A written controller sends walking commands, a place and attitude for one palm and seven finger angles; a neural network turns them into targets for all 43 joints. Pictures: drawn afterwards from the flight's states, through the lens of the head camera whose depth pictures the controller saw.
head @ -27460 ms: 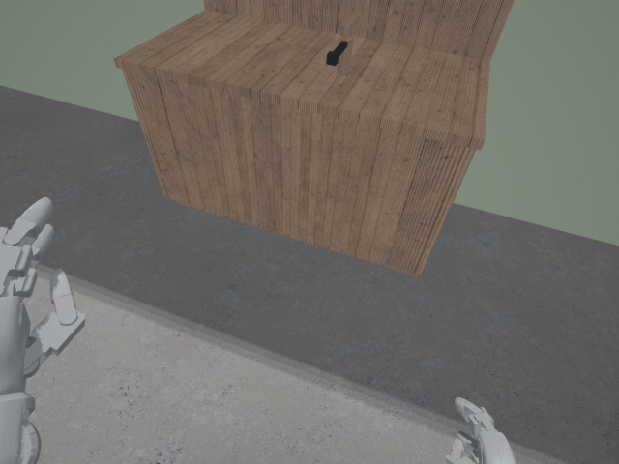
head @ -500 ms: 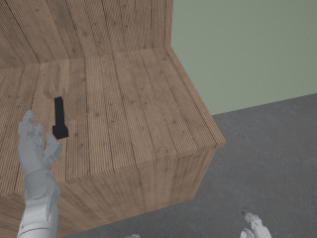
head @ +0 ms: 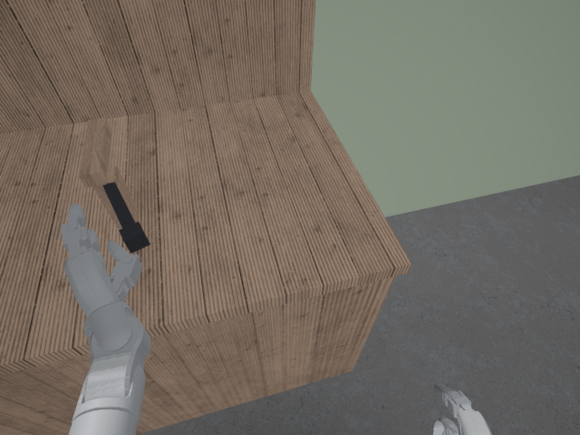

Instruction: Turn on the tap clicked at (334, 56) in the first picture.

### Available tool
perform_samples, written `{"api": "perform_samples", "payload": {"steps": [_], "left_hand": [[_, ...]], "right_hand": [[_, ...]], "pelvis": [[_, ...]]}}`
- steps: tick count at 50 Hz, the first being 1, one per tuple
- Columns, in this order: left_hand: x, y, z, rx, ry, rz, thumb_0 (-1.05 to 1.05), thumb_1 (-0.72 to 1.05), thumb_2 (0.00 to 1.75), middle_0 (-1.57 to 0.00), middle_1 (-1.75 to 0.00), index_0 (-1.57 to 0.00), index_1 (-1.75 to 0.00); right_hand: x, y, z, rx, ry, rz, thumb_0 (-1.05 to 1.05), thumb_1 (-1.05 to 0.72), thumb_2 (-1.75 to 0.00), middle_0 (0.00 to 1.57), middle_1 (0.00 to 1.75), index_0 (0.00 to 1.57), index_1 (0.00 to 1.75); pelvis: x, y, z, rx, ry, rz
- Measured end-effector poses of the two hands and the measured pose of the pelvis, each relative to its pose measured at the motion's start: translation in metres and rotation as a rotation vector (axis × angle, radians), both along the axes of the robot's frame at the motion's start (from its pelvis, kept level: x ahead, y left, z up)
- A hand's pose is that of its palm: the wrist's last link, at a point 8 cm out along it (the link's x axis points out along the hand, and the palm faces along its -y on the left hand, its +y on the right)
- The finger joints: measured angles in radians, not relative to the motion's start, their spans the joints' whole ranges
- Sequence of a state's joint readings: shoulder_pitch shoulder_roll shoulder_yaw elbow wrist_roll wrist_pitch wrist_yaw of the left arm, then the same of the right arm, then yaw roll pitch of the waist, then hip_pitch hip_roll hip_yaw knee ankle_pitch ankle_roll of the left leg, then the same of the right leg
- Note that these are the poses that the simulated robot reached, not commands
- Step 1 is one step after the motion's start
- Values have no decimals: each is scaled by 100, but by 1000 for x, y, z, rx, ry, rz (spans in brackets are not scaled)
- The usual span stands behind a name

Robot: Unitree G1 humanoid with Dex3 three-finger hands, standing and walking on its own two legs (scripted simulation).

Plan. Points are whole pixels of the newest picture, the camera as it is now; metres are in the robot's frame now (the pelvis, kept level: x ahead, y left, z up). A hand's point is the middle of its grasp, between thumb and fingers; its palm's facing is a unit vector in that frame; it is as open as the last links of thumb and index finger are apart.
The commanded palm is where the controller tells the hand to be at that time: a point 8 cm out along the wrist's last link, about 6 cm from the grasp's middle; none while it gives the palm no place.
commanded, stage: push the lever round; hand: left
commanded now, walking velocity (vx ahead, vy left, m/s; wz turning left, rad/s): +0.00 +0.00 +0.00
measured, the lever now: (134, 237) +0.36 +0.25 +0.08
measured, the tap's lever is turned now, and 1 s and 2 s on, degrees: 19 49 74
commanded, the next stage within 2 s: lift the hand up off the lever in 1.84 s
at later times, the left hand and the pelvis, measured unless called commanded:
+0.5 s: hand (164, 252) +0.34 +0.20 +0.07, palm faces +0.70 -0.71 -0.05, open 7.7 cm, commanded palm +0.30 +0.22 +0.07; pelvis +0.00 -0.01 +0.00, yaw +0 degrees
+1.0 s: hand (192, 228) +0.38 +0.17 +0.07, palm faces +0.76 -0.64 -0.08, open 7.7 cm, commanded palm +0.33 +0.19 +0.07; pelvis +0.00 -0.02 +0.00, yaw +0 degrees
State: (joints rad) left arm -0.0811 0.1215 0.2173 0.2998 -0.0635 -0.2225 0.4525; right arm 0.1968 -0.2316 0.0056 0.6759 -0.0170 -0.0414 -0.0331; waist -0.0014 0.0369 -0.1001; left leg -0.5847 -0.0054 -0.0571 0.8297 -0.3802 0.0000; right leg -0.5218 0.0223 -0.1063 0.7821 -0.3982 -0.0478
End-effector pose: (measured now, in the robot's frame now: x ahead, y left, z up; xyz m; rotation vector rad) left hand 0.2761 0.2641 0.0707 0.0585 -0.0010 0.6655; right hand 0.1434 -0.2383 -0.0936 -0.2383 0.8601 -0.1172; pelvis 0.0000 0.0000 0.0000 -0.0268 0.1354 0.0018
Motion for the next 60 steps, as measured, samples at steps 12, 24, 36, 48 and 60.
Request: {"api": "perform_samples", "payload": {"steps": [12, 24, 36, 48, 60], "left_hand": [[3, -26, 4, -7, -3, 41, 4, 94, 91, -15, -15, -15, -15], [8, -39, 4, -14, 15, 106, 3, 93, 91, -15, -15, -15, -15], [29, -59, 5, -23, 36, 147, 2, 92, 92, -15, -15, -15, -15], [51, -73, 4, -29, 62, 199, 1, 91, 92, -15, -15, -15, -15], [64, -83, 4, -33, 84, 241, 0, 92, 92, -15, -15, -15, -15]], "right_hand": [[5, 1, 1, 8, 7, 2, 1, -90, -90, 20, 30, 20, 30], [12, 3, 2, 9, 5, 10, 1, -90, -90, 20, 30, 20, 30], [0, -1, -5, 18, 46, -4, 1, -90, -90, 20, 30, 20, 30], [-23, -14, -17, 21, 120, -32, 1, -90, -90, 20, 30, 20, 30], [-28, -21, -22, 25, 146, -30, 1, -90, -90, 20, 30, 20, 30]], "pelvis": [[2, 0, 1, 3, -8, 0], [-4, -5, 1, 4, -15, 7], [-8, -11, 0, 7, 0, 8], [-6, -16, -1, 10, 27, 0], [-2, -20, -3, 13, 47, 1]]}}
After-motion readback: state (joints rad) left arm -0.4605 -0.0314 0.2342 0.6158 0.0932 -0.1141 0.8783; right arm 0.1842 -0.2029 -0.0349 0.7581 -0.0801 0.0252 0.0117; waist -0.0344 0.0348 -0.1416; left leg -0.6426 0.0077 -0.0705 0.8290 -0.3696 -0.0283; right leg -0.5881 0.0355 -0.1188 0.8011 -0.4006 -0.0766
